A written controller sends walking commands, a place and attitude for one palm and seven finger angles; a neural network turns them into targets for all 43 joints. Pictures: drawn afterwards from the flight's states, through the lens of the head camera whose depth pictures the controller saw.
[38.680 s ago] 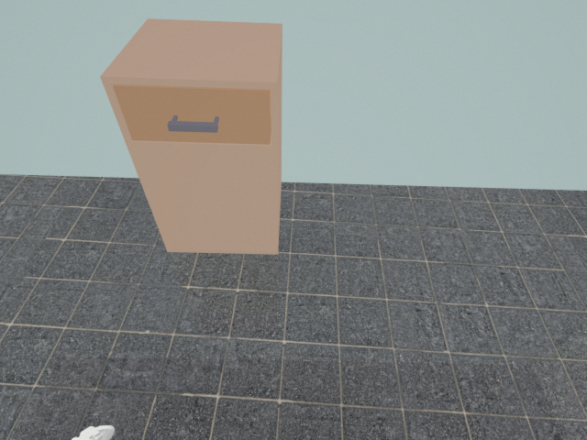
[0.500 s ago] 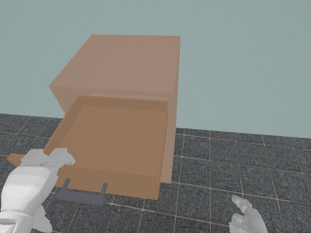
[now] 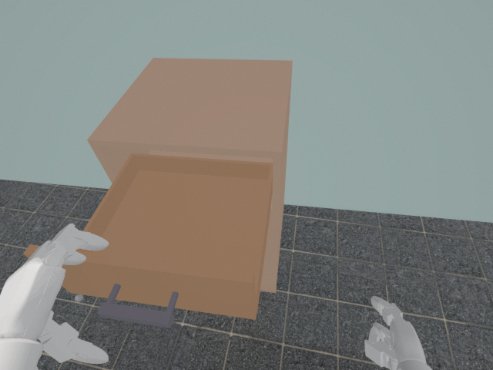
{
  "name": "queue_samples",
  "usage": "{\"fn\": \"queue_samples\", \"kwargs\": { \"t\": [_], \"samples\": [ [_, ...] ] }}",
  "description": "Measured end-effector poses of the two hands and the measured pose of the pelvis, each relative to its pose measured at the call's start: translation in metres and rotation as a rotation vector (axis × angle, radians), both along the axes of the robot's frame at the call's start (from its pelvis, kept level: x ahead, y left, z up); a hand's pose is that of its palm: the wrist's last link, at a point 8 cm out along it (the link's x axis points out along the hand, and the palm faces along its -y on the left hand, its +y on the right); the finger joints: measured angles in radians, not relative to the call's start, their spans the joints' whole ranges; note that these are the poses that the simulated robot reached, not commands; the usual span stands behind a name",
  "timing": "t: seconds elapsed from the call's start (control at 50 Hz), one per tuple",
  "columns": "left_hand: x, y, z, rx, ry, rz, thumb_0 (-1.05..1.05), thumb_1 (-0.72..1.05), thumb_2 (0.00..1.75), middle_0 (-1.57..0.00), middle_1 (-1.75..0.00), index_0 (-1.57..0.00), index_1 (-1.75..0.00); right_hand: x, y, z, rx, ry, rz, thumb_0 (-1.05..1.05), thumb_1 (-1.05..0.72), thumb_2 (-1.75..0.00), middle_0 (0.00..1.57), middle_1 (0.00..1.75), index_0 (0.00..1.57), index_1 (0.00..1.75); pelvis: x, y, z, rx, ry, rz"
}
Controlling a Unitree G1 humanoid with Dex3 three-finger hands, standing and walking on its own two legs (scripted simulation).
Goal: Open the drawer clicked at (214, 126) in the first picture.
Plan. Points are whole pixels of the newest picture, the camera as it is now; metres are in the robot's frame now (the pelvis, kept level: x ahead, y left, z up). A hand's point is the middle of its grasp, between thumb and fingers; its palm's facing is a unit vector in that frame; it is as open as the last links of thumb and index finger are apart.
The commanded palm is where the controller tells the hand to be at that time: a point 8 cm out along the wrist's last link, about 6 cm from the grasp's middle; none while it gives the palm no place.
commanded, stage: draw the hand back to the body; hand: left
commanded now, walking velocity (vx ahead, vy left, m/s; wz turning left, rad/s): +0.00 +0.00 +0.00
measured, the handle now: (140, 304) +0.24 +0.25 -0.09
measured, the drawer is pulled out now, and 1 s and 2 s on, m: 0.30 0.30 0.30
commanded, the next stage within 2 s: step back with the hand held close in 0.92 s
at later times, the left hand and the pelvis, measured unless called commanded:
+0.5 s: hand (83, 259) +0.20 +0.22 +0.16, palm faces +0.38 -0.83 -0.42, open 10.5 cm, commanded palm +0.15 +0.26 +0.19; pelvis +0.02 -0.02 +0.02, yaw +0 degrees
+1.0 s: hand (88, 259) +0.20 +0.21 +0.17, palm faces +0.40 -0.82 -0.41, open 7.5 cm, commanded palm +0.15 +0.25 +0.19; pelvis +0.02 -0.03 +0.02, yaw +0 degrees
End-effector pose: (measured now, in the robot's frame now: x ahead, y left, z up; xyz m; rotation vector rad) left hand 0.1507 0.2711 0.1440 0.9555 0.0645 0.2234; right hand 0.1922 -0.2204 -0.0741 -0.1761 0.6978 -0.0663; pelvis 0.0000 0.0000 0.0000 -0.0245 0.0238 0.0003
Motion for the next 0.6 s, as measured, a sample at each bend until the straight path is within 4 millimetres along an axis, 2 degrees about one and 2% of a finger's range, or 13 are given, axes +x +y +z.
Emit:
{"fn": "queue_samples", "kwargs": {
  "t": [0.06, 0.14, 0.28, 0.6],
  "samples": [
    [0.001, -0.005, 0.0, -0.332, -0.121, 0.075, -0.01, -0.44, 0.32, -0.32, -1.17, -0.32, -1.17, -0.004, 0.005, 0.008, -0.007, -0.053, -0.017, 0.01, -0.91, -0.9, 0.2, 0.3, 0.2, 0.3, 0.005, 0.0, 0.004, 0.01, -0.023, 0.002],
    [0.008, -0.014, 0.009, -0.5, -0.229, 0.068, -0.01, -0.36, 0.36, -0.31, -1.12, -0.31, -1.12, -0.007, 0.009, 0.014, -0.016, -0.077, -0.009, 0.01, -0.91, -0.9, 0.2, 0.3, 0.2, 0.3, 0.012, -0.004, 0.009, 0.015, -0.042, 0.007],
    [0.016, -0.011, 0.027, -0.491, -0.264, 0.043, -0.01, -0.15, 0.45, -0.29, -0.99, -0.29, -0.99, -0.001, 0.003, 0.018, -0.009, -0.084, -0.006, 0.01, -0.9, -0.9, 0.2, 0.3, 0.2, 0.3, 0.019, -0.009, 0.014, 0.017, -0.051, 0.002],
    [0.012, -0.016, 0.045, -0.451, -0.282, 0.079, 0.0, 0.39, 0.68, -0.25, -0.63, -0.25, -0.63, 0.024, -0.019, 0.022, -0.024, -0.096, -0.005, 0.01, -0.9, -0.9, 0.2, 0.3, 0.2, 0.3, 0.026, -0.021, 0.018, 0.024, -0.05, 0.007]
  ]
}}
